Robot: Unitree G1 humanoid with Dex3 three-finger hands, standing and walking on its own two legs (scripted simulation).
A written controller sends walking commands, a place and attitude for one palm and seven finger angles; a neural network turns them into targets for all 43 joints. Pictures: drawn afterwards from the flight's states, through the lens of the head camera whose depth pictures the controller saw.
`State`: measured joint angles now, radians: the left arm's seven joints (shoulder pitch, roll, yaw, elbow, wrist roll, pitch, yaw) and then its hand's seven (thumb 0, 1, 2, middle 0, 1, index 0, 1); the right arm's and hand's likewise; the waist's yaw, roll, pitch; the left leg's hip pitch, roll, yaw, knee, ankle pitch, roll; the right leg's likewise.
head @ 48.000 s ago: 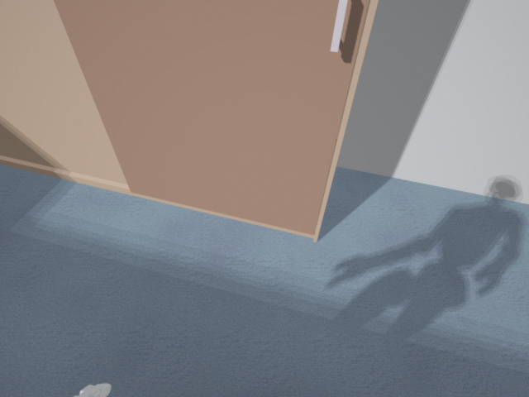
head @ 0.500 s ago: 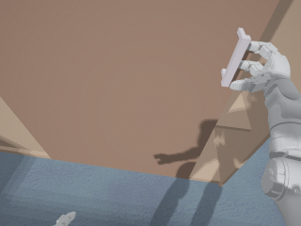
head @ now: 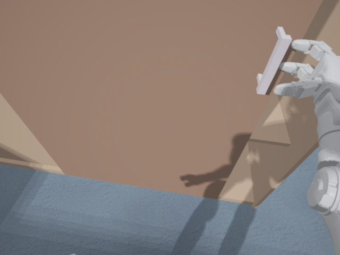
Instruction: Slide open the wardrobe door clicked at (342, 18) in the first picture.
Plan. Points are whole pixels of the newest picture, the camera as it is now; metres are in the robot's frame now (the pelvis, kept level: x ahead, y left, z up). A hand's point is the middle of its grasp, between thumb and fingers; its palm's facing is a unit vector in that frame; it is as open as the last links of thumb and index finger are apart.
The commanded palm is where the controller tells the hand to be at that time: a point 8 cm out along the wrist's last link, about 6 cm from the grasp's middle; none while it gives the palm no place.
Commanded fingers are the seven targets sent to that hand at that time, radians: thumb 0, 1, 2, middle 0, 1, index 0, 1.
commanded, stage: feel for the door with the fingertips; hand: right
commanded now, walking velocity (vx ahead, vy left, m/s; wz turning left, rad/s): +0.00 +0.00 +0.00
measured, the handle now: (270, 62) +0.53 -0.15 +0.21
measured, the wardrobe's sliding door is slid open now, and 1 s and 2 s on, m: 0.22 0.22 0.22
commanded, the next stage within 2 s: slide the fingers in behind the handle in 0.14 s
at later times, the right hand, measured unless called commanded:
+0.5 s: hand (293, 71) +0.48 -0.19 +0.22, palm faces +0.01 +1.00 +0.02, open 13.9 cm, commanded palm +0.46 -0.23 +0.21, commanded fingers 0.00 0.50 -0.30 0.30 1.20 0.30 1.20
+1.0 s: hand (285, 73) +0.48 -0.17 +0.21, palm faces +0.03 +1.00 +0.02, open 14.0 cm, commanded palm +0.46 -0.21 +0.21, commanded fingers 0.00 0.50 -0.30 0.30 1.20 0.30 1.20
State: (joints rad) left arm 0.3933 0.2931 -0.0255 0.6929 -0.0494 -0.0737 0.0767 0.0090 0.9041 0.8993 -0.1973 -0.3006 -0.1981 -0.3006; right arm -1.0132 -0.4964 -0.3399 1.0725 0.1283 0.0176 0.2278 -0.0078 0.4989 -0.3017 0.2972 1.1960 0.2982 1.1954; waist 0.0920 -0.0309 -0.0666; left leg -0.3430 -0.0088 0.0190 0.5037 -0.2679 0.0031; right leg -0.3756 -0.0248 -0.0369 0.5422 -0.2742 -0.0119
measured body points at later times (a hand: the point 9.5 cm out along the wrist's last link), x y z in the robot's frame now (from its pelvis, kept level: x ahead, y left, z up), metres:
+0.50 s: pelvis -0.01 -0.01 +0.00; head +0.02 -0.01 +0.45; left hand +0.03 +0.26 -0.12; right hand +0.48 -0.24 +0.22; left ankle -0.01 +0.12 -0.73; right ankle +0.00 -0.11 -0.73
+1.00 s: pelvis +0.00 +0.00 +0.00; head +0.03 +0.00 +0.45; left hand +0.07 +0.26 -0.11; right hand +0.47 -0.23 +0.21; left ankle -0.01 +0.12 -0.73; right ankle +0.00 -0.11 -0.73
